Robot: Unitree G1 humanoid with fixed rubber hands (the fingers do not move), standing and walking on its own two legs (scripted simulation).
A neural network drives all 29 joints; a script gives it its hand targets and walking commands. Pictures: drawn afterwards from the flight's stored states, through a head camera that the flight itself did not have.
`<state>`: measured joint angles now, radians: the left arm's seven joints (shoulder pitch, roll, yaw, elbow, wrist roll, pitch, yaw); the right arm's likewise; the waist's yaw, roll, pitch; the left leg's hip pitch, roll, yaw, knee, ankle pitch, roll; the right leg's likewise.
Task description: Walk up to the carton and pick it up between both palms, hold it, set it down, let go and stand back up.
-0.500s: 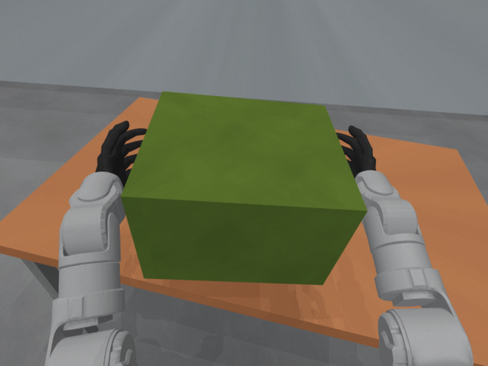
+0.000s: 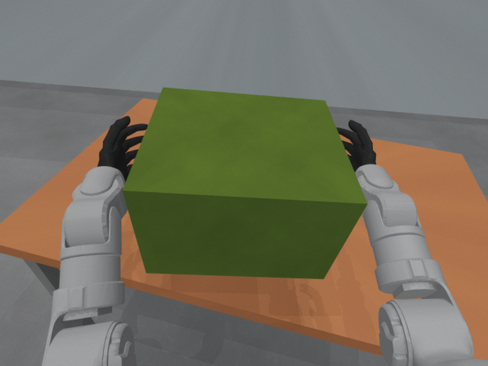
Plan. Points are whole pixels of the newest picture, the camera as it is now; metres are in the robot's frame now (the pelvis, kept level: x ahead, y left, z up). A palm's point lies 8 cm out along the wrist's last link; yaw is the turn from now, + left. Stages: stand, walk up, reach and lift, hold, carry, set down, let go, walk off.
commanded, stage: hold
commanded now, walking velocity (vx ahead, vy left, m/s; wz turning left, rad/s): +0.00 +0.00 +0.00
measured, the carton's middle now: (241, 181) +0.38 +0.00 +0.14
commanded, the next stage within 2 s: none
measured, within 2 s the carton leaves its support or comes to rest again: neither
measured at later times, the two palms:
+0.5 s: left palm (117, 172) +0.35 +0.18 +0.19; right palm (365, 182) +0.35 -0.20 +0.17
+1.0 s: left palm (117, 170) +0.35 +0.19 +0.19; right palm (365, 176) +0.35 -0.20 +0.18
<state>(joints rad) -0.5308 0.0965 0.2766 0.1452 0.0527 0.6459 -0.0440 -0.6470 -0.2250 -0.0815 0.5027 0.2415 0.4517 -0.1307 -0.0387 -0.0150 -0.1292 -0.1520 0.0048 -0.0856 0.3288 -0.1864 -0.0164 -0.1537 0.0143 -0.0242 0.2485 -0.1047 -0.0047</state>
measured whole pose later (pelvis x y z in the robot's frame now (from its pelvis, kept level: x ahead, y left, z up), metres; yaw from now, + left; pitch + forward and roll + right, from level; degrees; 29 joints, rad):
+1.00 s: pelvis +0.00 +0.00 +0.00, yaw +0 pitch -1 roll -1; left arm -0.51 0.09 0.27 0.11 0.07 0.66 -0.07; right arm -0.60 -0.22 -0.09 0.45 0.24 0.46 -0.14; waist -0.06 -0.02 -0.10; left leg -0.12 0.00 -0.09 0.33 -0.19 -0.02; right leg -0.12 0.01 -0.02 0.25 -0.11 0.00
